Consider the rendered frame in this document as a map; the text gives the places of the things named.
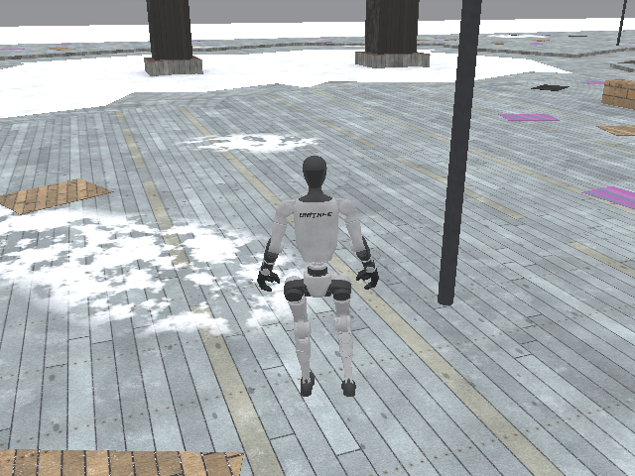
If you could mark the right robot forearm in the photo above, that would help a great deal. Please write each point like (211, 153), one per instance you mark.
(366, 259)

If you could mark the right robot upper arm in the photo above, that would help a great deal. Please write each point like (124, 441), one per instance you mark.
(347, 208)

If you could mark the robot left hand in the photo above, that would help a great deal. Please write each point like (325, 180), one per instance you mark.
(261, 281)

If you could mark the left robot forearm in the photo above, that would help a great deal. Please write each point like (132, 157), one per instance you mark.
(268, 261)

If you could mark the robot right hand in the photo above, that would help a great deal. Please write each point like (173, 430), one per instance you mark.
(365, 276)

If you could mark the left robot upper arm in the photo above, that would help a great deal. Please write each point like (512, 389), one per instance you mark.
(285, 209)

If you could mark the robot right foot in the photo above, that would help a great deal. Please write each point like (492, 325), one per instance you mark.
(348, 388)

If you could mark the robot left thigh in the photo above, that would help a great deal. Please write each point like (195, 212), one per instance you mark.
(294, 294)

